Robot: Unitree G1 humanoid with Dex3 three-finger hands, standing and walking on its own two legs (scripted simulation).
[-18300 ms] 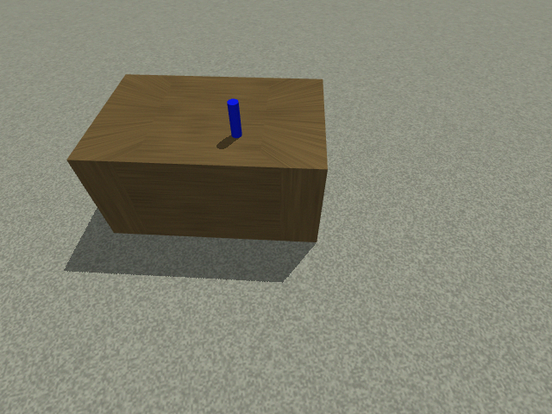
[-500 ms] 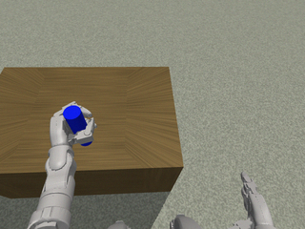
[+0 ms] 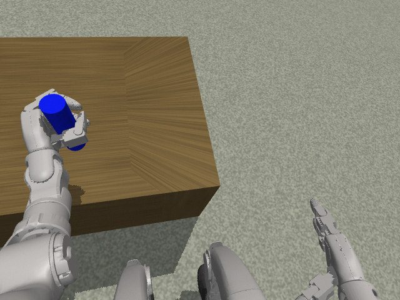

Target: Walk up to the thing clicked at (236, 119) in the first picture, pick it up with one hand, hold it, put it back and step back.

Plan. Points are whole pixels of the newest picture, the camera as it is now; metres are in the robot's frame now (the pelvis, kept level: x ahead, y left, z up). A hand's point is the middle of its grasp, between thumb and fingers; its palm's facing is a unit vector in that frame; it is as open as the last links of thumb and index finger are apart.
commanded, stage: crouch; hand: left
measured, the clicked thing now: (65, 125) +0.48 +0.20 +0.00
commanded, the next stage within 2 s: lower in 0.68 s
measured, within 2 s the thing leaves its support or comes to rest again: rests again in 1.82 s
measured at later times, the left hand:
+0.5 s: hand (78, 118) +0.51 +0.19 -0.03, palm faces +0.18 -0.98 +0.00, open 5.1 cm
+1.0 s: hand (81, 119) +0.53 +0.19 -0.06, palm faces +0.18 -0.98 -0.02, open 5.1 cm
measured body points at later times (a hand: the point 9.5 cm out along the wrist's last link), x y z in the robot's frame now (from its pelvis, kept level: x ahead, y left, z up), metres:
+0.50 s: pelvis -0.01 +0.00 -0.03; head +0.16 +0.05 +0.39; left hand +0.50 +0.24 -0.03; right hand +0.15 -0.26 +0.01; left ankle +0.02 +0.12 -0.63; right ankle +0.04 -0.13 -0.63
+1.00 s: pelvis -0.01 +0.01 -0.05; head +0.17 +0.06 +0.36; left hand +0.51 +0.24 -0.06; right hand +0.15 -0.26 +0.00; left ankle +0.02 +0.12 -0.63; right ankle +0.04 -0.13 -0.63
